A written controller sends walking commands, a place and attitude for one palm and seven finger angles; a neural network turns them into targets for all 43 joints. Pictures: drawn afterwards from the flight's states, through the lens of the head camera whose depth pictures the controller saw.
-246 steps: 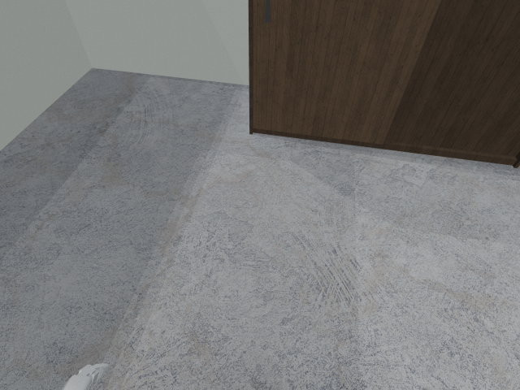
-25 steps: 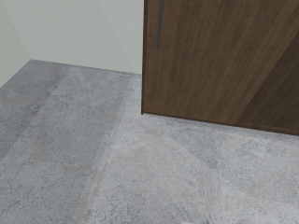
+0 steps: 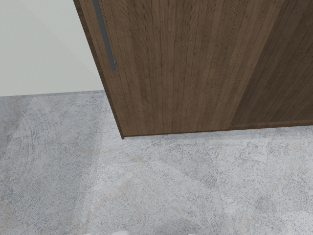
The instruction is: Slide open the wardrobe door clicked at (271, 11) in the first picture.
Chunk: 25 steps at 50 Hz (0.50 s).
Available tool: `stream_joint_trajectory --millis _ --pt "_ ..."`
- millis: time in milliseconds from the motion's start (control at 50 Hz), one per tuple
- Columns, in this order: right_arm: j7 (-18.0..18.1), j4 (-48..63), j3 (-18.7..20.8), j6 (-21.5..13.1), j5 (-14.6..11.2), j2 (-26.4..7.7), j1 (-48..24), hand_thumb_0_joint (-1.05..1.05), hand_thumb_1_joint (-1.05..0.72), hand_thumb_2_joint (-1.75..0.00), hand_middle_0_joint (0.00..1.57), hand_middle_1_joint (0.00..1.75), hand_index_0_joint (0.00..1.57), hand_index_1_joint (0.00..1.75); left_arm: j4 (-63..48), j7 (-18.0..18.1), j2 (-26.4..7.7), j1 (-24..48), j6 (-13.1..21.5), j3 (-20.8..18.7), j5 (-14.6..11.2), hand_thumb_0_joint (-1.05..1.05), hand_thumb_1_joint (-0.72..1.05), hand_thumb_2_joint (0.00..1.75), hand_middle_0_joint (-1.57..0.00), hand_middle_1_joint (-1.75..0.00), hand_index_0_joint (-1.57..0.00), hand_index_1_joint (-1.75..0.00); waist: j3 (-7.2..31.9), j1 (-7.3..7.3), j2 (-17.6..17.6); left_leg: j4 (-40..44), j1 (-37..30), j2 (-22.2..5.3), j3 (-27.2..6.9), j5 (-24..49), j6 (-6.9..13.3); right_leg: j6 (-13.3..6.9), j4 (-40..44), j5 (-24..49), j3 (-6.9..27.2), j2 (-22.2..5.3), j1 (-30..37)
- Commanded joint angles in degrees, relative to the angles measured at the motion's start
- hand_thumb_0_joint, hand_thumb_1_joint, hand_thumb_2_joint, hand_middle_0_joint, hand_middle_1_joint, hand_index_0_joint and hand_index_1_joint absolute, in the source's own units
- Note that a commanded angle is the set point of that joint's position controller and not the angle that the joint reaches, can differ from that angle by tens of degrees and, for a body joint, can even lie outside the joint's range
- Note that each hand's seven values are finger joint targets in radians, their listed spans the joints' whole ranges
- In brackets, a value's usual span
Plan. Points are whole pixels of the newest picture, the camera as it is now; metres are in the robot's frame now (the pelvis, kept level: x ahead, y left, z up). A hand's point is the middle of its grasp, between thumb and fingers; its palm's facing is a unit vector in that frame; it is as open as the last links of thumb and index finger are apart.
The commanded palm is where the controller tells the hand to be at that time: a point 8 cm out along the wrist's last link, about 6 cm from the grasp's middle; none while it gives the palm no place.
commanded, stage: take the last steps up to it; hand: left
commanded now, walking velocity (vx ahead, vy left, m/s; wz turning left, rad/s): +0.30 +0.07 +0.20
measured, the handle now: (105, 33) +0.82 +0.24 +0.09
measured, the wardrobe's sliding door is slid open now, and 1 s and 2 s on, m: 0.00 0.00 0.00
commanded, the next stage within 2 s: come to a stop and stand still in 0.90 s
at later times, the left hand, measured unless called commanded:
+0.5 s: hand out of the picture +0.06 +0.21 -0.17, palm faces +0.20 -0.97 -0.12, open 7.4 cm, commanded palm none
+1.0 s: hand (102, 147) +0.43 +0.24 -0.15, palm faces +0.05 -0.98 -0.21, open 7.4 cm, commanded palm none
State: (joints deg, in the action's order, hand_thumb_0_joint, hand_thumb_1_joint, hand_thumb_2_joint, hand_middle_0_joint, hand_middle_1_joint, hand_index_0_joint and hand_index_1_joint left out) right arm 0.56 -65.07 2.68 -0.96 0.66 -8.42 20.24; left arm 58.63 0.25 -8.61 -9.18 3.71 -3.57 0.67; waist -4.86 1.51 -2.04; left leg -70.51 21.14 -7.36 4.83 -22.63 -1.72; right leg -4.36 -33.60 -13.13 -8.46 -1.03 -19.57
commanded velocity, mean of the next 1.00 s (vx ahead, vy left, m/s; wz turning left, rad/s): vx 0.24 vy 0.01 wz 0.06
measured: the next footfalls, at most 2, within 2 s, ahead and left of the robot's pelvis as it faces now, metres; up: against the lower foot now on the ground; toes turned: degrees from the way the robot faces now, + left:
left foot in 0.46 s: +0.23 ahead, +0.18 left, +0.00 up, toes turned +14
right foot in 0.94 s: +0.44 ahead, -0.03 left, +0.00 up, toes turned -4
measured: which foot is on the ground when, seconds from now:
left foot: up 0.00-0.44, down 0.46-0.96, up 0.98-1.00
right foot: down 0.00-0.46, up 0.48-0.92, down 0.94-1.00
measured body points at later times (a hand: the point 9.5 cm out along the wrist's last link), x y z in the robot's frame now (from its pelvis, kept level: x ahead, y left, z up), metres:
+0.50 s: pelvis +0.17 +0.07 +0.00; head +0.19 +0.09 +0.45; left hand +0.05 +0.26 -0.16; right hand +0.28 -0.15 -0.14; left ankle +0.20 +0.17 -0.73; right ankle +0.06 -0.06 -0.71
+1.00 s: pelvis +0.33 +0.06 +0.00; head +0.35 +0.03 +0.44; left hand +0.43 +0.29 -0.14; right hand +0.25 -0.14 -0.17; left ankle +0.20 +0.17 -0.70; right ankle +0.40 -0.03 -0.73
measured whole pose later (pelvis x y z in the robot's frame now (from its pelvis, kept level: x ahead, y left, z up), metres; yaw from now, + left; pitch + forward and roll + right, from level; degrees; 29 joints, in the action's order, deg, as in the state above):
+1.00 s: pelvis +0.33 +0.06 +0.00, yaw +5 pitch -2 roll +1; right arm 0.8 -66.7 1.8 -1.1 0.6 -7.1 23.5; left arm 57.8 -0.3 -7.8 -6.1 3.2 -2.2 1.5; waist -4.2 3.3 -2.8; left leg -46.1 8.8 -3.4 6.3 -29.7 -0.2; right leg -3.0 -35.6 -12.4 -8.2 -3.1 -21.1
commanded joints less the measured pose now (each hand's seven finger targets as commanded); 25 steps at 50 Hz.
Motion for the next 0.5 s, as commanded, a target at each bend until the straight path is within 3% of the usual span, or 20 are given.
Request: stream_joint_trajectory --millis 0,80,140,240,320,360,380,400,420,440,460,480 --pt "-0.1 2.5 0.4 -0.1 0.8 -1.2 4.5 0.00 -0.90 -0.90 0.20 0.30 0.20 0.30 0.8 0.7 -6.6 -7.2 1.0 -0.4 0.4 0.00 0.90 0.90 -0.20 -0.30 -0.20 -0.30 4.7 0.28 5.7 3.1 5.6 -2.2 -2.5 6.3 -0.7 -3.4 19.2 20.1 10.6 -15.3 4.6" --pt "-0.9 3.9 0.6 0.5 0.9 -1.7 1.4 0.00 -0.90 -0.90 0.20 0.30 0.20 0.30 1.5 0.6 -6.1 -8.6 1.4 -0.1 0.4 0.00 0.90 0.90 -0.20 -0.30 -0.20 -0.30 3.6 -0.20 7.3 9.4 9.1 -1.8 -2.2 11.1 -1.3 -3.2 22.2 12.3 8.7 -14.3 6.2" --pt "-1.3 6.0 0.8 0.4 0.8 -2.8 -3.9 0.00 -0.90 -0.90 0.20 0.30 0.20 0.30 2.2 0.5 -6.2 -10.6 1.6 0.1 0.4 0.00 0.90 0.90 -0.20 -0.30 -0.20 -0.30 0.9 -1.47 8.3 14.3 13.2 -2.1 -2.6 12.6 -1.5 -3.5 23.9 8.8 9.1 -15.7 9.7" --pt "-2.1 8.8 0.5 -0.2 0.7 -3.1 -11.8 0.00 -0.90 -0.90 0.20 0.30 0.20 0.30 4.0 0.6 -7.0 -14.6 1.7 0.2 0.6 0.00 0.90 0.90 -0.20 -0.30 -0.20 -0.30 -1.2 -3.65 7.0 25.3 13.8 -1.4 -1.0 11.9 -1.0 -3.9 23.7 10.4 9.0 -17.3 14.5" --pt "-2.5 10.2 0.2 -0.8 0.6 -2.7 -14.7 0.00 -0.90 -0.90 0.20 0.30 0.20 0.30 5.2 0.9 -8.0 -16.7 1.3 -0.2 1.0 0.00 0.90 0.90 -0.20 -0.30 -0.20 -0.30 -1.0 -4.74 7.5 31.9 9.7 0.5 1.4 8.8 0.4 -3.4 20.9 15.4 7.7 -18.0 17.5" --pt "-2.4 10.1 0.3 -1.1 0.5 -3.2 -13.4 0.00 -0.90 -0.90 0.20 0.30 0.20 0.30 5.5 0.9 -8.5 -16.4 0.9 -0.5 1.1 0.00 0.90 0.90 -0.20 -0.30 -0.20 -0.30 -0.7 -3.96 7.4 34.9 5.4 1.2 2.3 7.1 1.4 -3.0 18.5 15.7 7.1 -18.4 17.3" --pt "-2.2 9.4 0.3 -1.4 0.6 -3.6 -10.7 0.00 -0.90 -0.90 0.20 0.30 0.20 0.30 5.5 0.9 -8.7 -15.7 0.7 -0.6 0.9 0.00 0.90 0.90 -0.20 -0.30 -0.20 -0.30 0.8 -2.45 7.1 38.6 0.7 2.5 3.6 7.3 1.8 -2.1 14.7 18.6 5.0 -16.9 17.0" --pt "-1.8 7.4 0.6 -2.0 0.8 -4.8 -4.7 0.00 -0.90 -0.90 0.20 0.30 0.20 0.30 5.4 0.9 -8.5 -14.9 0.7 -0.6 0.6 0.00 0.90 0.90 -0.20 -0.30 -0.20 -0.30 3.8 0.26 4.5 43.7 -8.7 4.0 4.7 10.9 2.4 -0.4 6.2 22.8 1.7 -14.4 14.8" --pt "-1.1 5.1 1.5 -2.6 1.2 -8.5 3.5 0.00 -0.90 -0.90 0.20 0.30 0.20 0.30 4.9 0.7 -7.0 -15.1 0.6 -0.3 0.2 0.00 0.90 0.90 -0.20 -0.30 -0.20 -0.30 9.7 3.21 -2.7 46.3 -22.7 -0.2 -0.8 17.0 4.2 2.2 -6.7 17.4 -1.6 -10.2 7.7" --pt "-0.4 3.7 2.8 -2.8 1.3 -14.5 9.3 0.00 -0.90 -0.90 0.20 0.30 0.20 0.30 3.4 0.2 -3.6 -16.0 0.6 0.5 -0.3 0.00 0.90 0.90 -0.20 -0.30 -0.20 -0.30 13.8 4.25 -16.1 48.4 -33.9 -13.8 -18.8 25.4 9.8 5.0 -21.8 -10.1 -4.4 -2.5 -7.7" --pt "0.2 2.9 2.7 -2.0 0.6 -15.5 11.8 0.00 -0.90 -0.90 0.20 0.30 0.20 0.30 1.1 0.3 -4.3 -11.0 0.5 0.8 0.2 0.00 0.90 0.90 -0.20 -0.30 -0.20 -0.30 12.1 5.34 -14.3 51.4 -34.0 -17.9 -22.6 28.9 13.5 4.5 -32.0 -21.1 1.2 -2.0 -14.1" --pt "0.7 2.8 2.1 -2.1 0.7 -12.7 9.1 0.00 -0.90 -0.90 0.20 0.30 0.20 0.30 1.2 0.4 -4.5 -9.0 0.3 0.4 0.4 0.00 0.90 0.90 -0.20 -0.30 -0.20 -0.30 9.2 4.63 -9.3 52.4 -30.1 -16.8 -19.4 28.8 13.3 4.0 -36.2 -18.4 4.2 -4.4 -16.2"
